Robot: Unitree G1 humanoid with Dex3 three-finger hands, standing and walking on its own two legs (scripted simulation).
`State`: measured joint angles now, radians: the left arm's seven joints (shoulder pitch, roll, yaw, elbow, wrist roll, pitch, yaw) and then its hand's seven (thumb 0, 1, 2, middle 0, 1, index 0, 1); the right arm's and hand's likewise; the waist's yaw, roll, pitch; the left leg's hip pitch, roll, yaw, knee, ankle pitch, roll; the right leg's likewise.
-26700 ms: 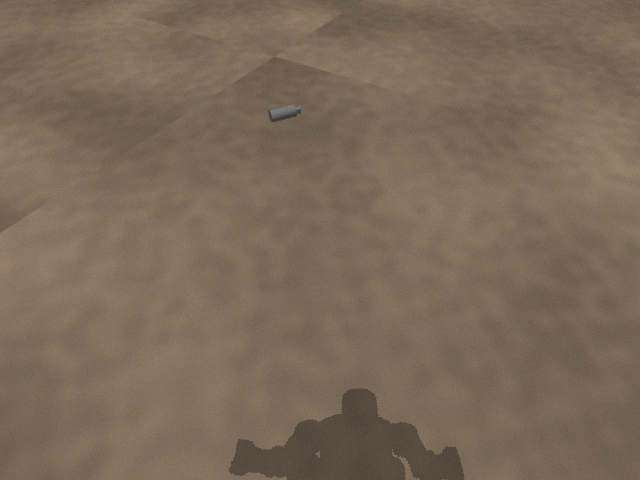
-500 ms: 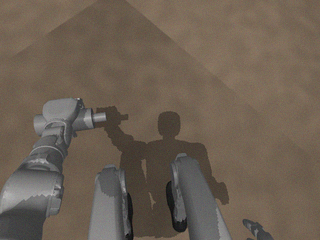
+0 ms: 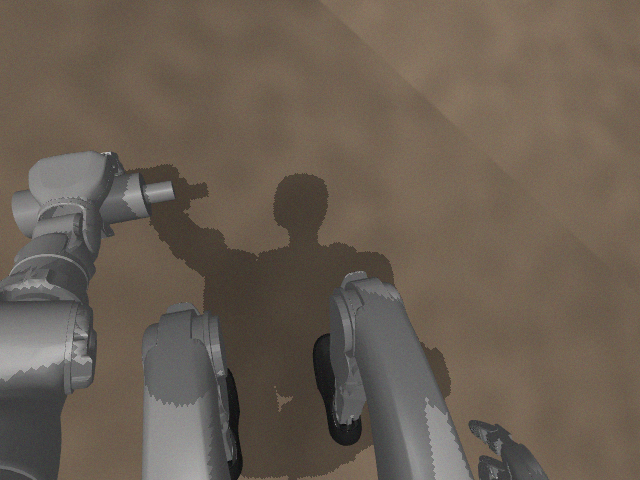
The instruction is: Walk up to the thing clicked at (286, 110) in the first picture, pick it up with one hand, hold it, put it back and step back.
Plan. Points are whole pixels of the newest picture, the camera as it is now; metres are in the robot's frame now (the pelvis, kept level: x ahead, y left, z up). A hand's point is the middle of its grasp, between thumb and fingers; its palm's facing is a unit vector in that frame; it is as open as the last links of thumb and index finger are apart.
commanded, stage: crouch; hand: left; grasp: from above
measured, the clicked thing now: (102, 201) +0.47 +0.23 -0.21
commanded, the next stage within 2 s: lower in 0.42 s
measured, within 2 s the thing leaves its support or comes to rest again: neither
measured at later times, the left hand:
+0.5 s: hand (102, 206) +0.48 +0.24 -0.24, palm faces -0.48 -0.06 -0.87, open 9.3 cm
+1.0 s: hand (116, 212) +0.48 +0.24 -0.30, palm faces -0.48 -0.07 -0.88, open 9.2 cm
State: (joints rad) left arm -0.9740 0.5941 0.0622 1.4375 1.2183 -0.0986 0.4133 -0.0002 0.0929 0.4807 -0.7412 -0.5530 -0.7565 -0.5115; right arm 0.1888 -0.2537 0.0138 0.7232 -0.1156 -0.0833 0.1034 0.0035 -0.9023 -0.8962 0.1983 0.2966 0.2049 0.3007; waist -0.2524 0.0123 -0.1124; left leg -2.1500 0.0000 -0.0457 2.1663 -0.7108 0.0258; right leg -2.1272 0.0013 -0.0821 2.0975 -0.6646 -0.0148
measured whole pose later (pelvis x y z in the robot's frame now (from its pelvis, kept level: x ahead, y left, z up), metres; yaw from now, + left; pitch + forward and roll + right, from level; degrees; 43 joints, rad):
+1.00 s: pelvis +0.00 +0.00 -0.08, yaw -4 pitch +36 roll -9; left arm -1.06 0.77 0.11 1.55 1.27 -0.14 0.48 0.00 0.08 0.48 -0.77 -0.54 -0.78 -0.51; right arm 0.18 -0.29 0.13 0.70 -0.16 -0.12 0.17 0.00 -0.91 -0.90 0.20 0.30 0.20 0.30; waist -0.33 -0.04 0.04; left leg -2.35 0.01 -0.10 2.43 -0.73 0.04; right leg -2.31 0.01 -0.14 2.32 -0.66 -0.01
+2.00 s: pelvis -0.01 +0.01 -0.10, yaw -9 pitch +32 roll -13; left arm -1.12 0.96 0.14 1.70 1.28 -0.16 0.57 0.00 0.11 0.42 -0.76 -0.52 -0.77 -0.48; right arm 0.14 -0.34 0.26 0.64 -0.20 -0.22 0.25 0.00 -0.91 -0.90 0.20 0.30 0.20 0.30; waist -0.40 -0.11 0.16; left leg -2.36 0.02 -0.18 2.53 -0.74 0.04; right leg -2.29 0.03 -0.21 2.34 -0.64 0.00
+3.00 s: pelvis -0.01 +0.01 -0.09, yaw -10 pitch +31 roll -14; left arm -1.16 1.01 0.08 1.74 1.26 -0.17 0.56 0.00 -0.48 0.97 -0.06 -1.02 -0.07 -1.01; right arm 0.15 -0.36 0.30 0.62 -0.21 -0.23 0.23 0.00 -0.89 -0.89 0.20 0.30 0.20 0.30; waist -0.41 -0.13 0.16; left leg -2.36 0.02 -0.19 2.53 -0.73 0.04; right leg -2.28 0.04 -0.22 2.33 -0.61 0.01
